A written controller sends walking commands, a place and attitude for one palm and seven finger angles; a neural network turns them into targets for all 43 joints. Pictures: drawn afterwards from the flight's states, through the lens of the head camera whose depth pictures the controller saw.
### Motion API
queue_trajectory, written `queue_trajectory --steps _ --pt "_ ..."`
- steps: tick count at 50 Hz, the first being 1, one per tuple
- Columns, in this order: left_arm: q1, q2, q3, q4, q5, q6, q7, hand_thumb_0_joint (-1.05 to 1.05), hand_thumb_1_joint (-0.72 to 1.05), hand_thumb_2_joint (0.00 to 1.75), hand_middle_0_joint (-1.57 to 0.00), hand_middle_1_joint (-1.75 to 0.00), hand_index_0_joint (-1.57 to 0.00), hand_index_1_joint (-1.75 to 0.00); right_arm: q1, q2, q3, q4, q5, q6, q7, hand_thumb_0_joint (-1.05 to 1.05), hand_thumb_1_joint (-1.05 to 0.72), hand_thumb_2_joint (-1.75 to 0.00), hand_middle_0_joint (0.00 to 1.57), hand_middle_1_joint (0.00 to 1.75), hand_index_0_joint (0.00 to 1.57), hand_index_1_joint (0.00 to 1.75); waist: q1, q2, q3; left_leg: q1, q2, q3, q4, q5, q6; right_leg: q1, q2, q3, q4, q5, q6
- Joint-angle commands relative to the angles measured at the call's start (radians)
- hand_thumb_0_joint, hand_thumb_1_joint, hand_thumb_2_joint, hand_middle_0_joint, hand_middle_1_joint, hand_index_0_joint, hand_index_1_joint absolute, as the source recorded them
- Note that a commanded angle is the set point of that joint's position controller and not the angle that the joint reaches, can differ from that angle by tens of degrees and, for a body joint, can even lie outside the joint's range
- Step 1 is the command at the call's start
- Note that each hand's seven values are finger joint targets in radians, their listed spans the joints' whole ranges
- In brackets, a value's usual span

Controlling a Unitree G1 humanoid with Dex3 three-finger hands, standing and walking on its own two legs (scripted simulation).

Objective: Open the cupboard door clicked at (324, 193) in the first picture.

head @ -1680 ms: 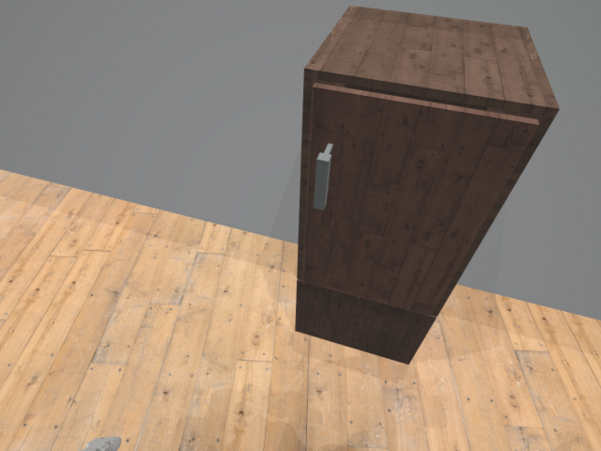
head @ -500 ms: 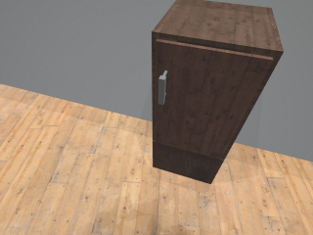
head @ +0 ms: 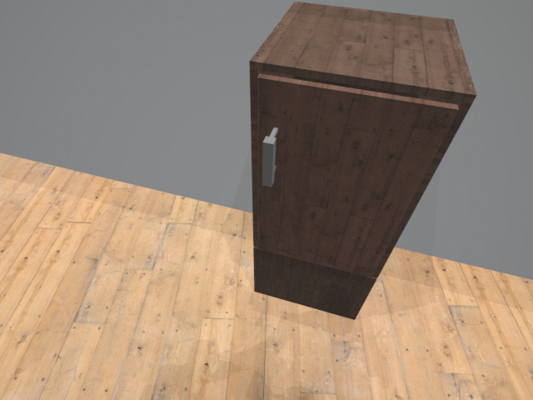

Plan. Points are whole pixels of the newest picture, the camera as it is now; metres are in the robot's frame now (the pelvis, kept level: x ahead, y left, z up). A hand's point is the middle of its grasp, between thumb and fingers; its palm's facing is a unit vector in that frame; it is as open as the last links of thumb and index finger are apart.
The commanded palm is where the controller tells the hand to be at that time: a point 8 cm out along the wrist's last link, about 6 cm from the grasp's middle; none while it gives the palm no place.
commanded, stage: shuffle to correct the standing spot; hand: left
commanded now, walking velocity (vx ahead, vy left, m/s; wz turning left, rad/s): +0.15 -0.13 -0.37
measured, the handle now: (271, 157) +0.61 +0.03 +0.01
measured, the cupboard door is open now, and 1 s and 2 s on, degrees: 0 0 0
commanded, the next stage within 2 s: come to a stop and stand still in 0.34 s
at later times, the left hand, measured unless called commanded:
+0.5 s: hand out of the picture +0.08 +0.08 -0.17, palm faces -0.10 -0.98 -0.19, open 7.4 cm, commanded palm none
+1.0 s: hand out of the picture +0.16 +0.15 -0.19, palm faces -0.15 -0.97 -0.21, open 7.4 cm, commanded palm none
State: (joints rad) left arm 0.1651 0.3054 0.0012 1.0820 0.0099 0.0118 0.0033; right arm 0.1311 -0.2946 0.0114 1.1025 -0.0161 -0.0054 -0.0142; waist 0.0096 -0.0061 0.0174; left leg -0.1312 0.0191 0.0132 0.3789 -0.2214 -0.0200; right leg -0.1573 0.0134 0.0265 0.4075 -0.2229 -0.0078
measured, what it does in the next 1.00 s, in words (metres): walks ahead: left foot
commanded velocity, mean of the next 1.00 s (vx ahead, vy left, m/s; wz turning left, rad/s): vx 0.00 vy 0.01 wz -0.12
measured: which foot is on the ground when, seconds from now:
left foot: down 0.00-0.22, up 0.24-0.80, down 0.82-1.00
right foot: down 0.00-0.86, up 0.88-1.00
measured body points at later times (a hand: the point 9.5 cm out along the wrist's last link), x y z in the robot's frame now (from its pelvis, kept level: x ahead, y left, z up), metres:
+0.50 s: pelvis +0.07 -0.08 +0.00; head +0.09 -0.10 +0.45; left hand +0.09 +0.13 -0.15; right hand +0.08 -0.34 -0.16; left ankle +0.10 +0.06 -0.67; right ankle +0.04 -0.13 -0.74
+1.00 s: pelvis +0.10 -0.03 -0.01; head +0.11 -0.02 +0.44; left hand +0.17 +0.20 -0.17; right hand +0.11 -0.27 -0.15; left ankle +0.14 +0.05 -0.74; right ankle +0.04 -0.14 -0.73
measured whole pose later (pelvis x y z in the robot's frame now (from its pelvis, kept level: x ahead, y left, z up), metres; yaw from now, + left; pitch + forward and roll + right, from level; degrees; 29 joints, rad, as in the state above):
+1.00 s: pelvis +0.10 -0.03 -0.01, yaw -13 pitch -1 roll +0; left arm 0.26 0.19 0.04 1.03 0.02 0.02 0.04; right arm 0.19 -0.14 -0.02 1.03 -0.01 -0.01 -0.05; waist 0.03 -0.04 0.05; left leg -0.23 -0.02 0.07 0.48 -0.23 0.05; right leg -0.23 -0.01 0.01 0.66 -0.45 0.00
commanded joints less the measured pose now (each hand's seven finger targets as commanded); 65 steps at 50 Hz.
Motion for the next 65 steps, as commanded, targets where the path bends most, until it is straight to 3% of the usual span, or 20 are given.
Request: queue_trajectory --steps 1,5,8,10,11,12,13,16,22,26,33,37,40,43,44,47,51,53,55,65 --pt "0.028 0.092 0.036 -0.087 0.014 0.011 -0.015 0.0 0.9 0.9 -0.2 -0.3 -0.2 -0.3 0.07 -0.184 -0.058 -0.05 -0.009 0.003 -0.013 0.0 -0.9 -0.9 0.2 0.3 0.2 0.3 -0.028 0.107 0.058 0.016 0.226 -0.183 -0.144 -0.227 0.086 -0.199 -0.013 0.006 0.107 -0.119 0.006" --pt "-0.017 0.061 0.062 -0.164 0.018 0.02 -0.039 0.0 0.9 0.9 -0.2 -0.3 -0.2 -0.3 0.127 -0.202 -0.086 -0.07 -0.014 -0.014 -0.029 0.0 -0.9 -0.9 0.2 0.3 0.2 0.3 -0.052 0.15 0.099 0.07 0.381 -0.251 -0.175 -0.06 0.2 -0.386 -0.064 0.012 0.391 -0.271 0.012" --pt "0.061 0.013 0.069 -0.157 0.012 0.009 -0.052 0.0 0.9 0.9 -0.2 -0.3 -0.2 -0.3 0.083 -0.175 -0.092 -0.086 -0.018 -0.021 -0.032 0.0 -0.9 -0.9 0.2 0.3 0.2 0.3 -0.01 0.167 0.042 0.021 0.332 -0.095 -0.07 0.111 0.147 -0.227 -0.071 -0.041 0.257 -0.221 0.011" --pt "0.257 0.022 0.082 -0.088 0.016 -0.002 -0.05 0.0 0.9 0.9 -0.2 -0.3 -0.2 -0.3 0.044 -0.145 -0.093 -0.093 -0.012 -0.018 -0.028 0.0 -0.9 -0.9 0.2 0.3 0.2 0.3 0.078 0.069 -0.033 -0.15 0.216 0.043 0.181 -0.045 0.062 0.087 -0.022 -0.093 0.045 -0.003 0.004" --pt "0.334 0.128 0.099 -0.067 0.026 -0.019 -0.032 0.0 0.9 0.9 -0.2 -0.3 -0.2 -0.3 0.071 -0.066 -0.075 -0.11 0.001 -0.013 -0.021 0.0 -0.9 -0.9 0.2 0.3 0.2 0.3 0.1 -0.248 -0.069 -0.353 0.083 0.145 0.466 -0.263 0.001 0.234 -0.203 0.178 -0.123 -0.02 -0.053" --pt "0.35 0.173 0.105 -0.07 0.013 -0.021 -0.015 0.0 0.9 0.9 -0.2 -0.3 -0.2 -0.3 0.037 -0.024 -0.062 -0.155 0.001 -0.013 -0.016 0.0 -0.9 -0.9 0.2 0.3 0.2 0.3 0.1 -0.368 -0.036 -0.48 0.017 0.093 0.671 -0.417 -0.014 0.187 -0.37 0.479 -0.195 0.114 -0.138" --pt "0.316 0.136 0.102 -0.079 0.006 -0.021 -0.001 0.0 0.9 0.9 -0.2 -0.3 -0.2 -0.3 0.042 -0.046 -0.07 -0.146 0.001 -0.01 -0.02 0.0 -0.9 -0.9 0.2 0.3 0.2 0.3 0.08 -0.251 -0.022 -0.474 0.057 0.002 0.725 -0.348 -0.002 0.153 -0.363 0.407 -0.178 0.146 -0.183" --pt "0.187 0.031 0.082 -0.107 0.005 -0.026 0.011 0.0 0.9 0.9 -0.2 -0.3 -0.2 -0.3 0.055 -0.008 -0.074 -0.103 -0.002 0.001 -0.016 0.0 -0.9 -0.9 0.2 0.3 0.2 0.3 0.014 -0.038 0.076 -0.414 0.1 -0.002 0.778 -0.19 -0.013 -0.031 -0.29 0.283 -0.168 0.223 -0.196" --pt "0.254 -0.005 0.069 -0.09 0.008 -0.044 0.035 0.0 0.9 0.9 -0.2 -0.3 -0.2 -0.3 0.11 0.04 -0.064 -0.081 0.001 0.019 -0.019 0.0 -0.9 -0.9 0.2 0.3 0.2 0.3 0.003 -0.012 -0.037 -0.436 0.062 -0.007 0.693 -0.082 -0.035 0.109 -0.243 0.184 -0.067 0.693 -0.132" --pt "0.27 -0.019 0.062 -0.086 0.012 -0.036 0.05 0.0 0.9 0.9 -0.2 -0.3 -0.2 -0.3 0.077 0.047 -0.068 -0.097 0.008 0.034 -0.025 0.0 -0.9 -0.9 0.2 0.3 0.2 0.3 0.009 -0.058 -0.032 -0.434 0.044 -0.023 0.616 -0.079 -0.037 0.125 -0.239 0.163 -0.026 0.797 -0.092" --pt "0.275 -0.02 0.064 -0.097 0.021 -0.026 0.058 0.0 0.9 0.9 -0.2 -0.3 -0.2 -0.3 0.028 0.068 -0.073 -0.129 0.007 0.04 -0.025 0.0 -0.9 -0.9 0.2 0.3 0.2 0.3 0.015 -0.087 0.019 -0.39 0.019 -0.023 0.496 -0.135 -0.02 0.098 -0.251 0.199 0.002 0.823 -0.146" --pt "0.246 -0.018 0.062 -0.108 0.022 -0.026 0.055 0.0 0.9 0.9 -0.2 -0.3 -0.2 -0.3 0.043 0.089 -0.068 -0.13 0.01 0.025 -0.02 0.0 -0.9 -0.9 0.2 0.3 0.2 0.3 0.008 -0.103 0.003 -0.258 0.008 -0.001 0.317 -0.123 -0.006 0.055 -0.235 0.197 0.024 0.754 -0.17" --pt "0.215 -0.024 0.061 -0.112 0.008 -0.027 0.051 0.0 0.9 0.9 -0.2 -0.3 -0.2 -0.3 0.139 0.084 -0.064 -0.099 0.009 0.007 -0.024 0.0 -0.9 -0.9 0.2 0.3 0.2 0.3 -0.027 -0.09 -0.048 -0.046 0.008 0.0 0.073 0.149 0.016 0.006 -0.16 0.143 0.107 0.636 -0.098" --pt "0.247 -0.092 0.046 -0.114 0.004 -0.024 0.057 0.0 0.9 0.9 -0.2 -0.3 -0.2 -0.3 0.173 0.006 -0.068 -0.097 0.006 -0.01 -0.03 0.0 -0.9 -0.9 0.2 0.3 0.2 0.3 0.006 0.164 -0.092 0.117 0.279 -0.215 0.051 0.831 0.187 -0.146 -0.014 0.016 0.246 -0.17 0.005" --pt "0.228 -0.082 0.045 -0.102 0.003 -0.014 0.057 0.0 0.9 0.9 -0.2 -0.3 -0.2 -0.3 0.146 0.017 -0.059 -0.09 0.003 -0.012 -0.035 0.0 -0.9 -0.9 0.2 0.3 0.2 0.3 0.007 0.224 -0.06 0.06 0.282 -0.232 -0.008 0.796 0.216 -0.146 -0.015 0.0 0.31 -0.304 0.023" --pt "0.185 -0.081 0.044 -0.088 0.009 0.003 0.044 0.0 0.9 0.9 -0.2 -0.3 -0.2 -0.3 0.089 0.028 -0.048 -0.107 -0.002 -0.011 -0.037 0.0 -0.9 -0.9 0.2 0.3 0.2 0.3 0.021 0.139 0.011 -0.096 0.247 -0.203 -0.074 0.522 0.211 -0.09 -0.054 0.01 0.316 -0.289 0.018" --pt "0.221 -0.088 0.035 -0.046 0.015 0.002 0.03 0.0 0.9 0.9 -0.2 -0.3 -0.2 -0.3 0.07 0.013 -0.053 -0.102 0.004 -0.004 -0.027 0.0 -0.9 -0.9 0.2 0.3 0.2 0.3 0.035 0.056 -0.032 -0.126 0.155 -0.139 -0.062 0.126 0.132 0.033 -0.06 -0.024 0.051 -0.033 0.018" --pt "0.186 -0.057 0.029 -0.047 0.015 -0.008 0.029 0.0 0.9 0.9 -0.2 -0.3 -0.2 -0.3 0.081 0.028 -0.05 -0.09 0.01 -0.003 -0.02 0.0 -0.9 -0.9 0.2 0.3 0.2 0.3 0.011 0.003 0.008 -0.137 0.098 -0.114 -0.068 -0.029 0.072 0.003 -0.106 0.05 -0.055 -0.023 0.002" --pt "0.159 -0.035 0.027 -0.044 0.012 -0.006 0.027 0.0 0.9 0.9 -0.2 -0.3 -0.2 -0.3 0.101 0.025 -0.048 -0.077 0.007 -0.003 -0.012 0.0 -0.9 -0.9 0.2 0.3 0.2 0.3 -0.006 0.058 0.042 -0.125 0.088 -0.128 -0.124 -0.142 0.053 -0.056 -0.115 0.047 -0.063 -0.08 -0.002" --pt "0.193 -0.061 0.014 0.005 0.01 -0.018 0.03 0.0 0.9 0.9 -0.2 -0.3 -0.2 -0.3 0.172 0.038 -0.039 -0.016 0.006 -0.006 -0.014 0.0 -0.9 -0.9 0.2 0.3 0.2 0.3 -0.006 0.005 0.067 -0.1 0.081 -0.105 -0.126 -0.1 0.044 -0.071 -0.111 0.038 -0.101 -0.044 0.002"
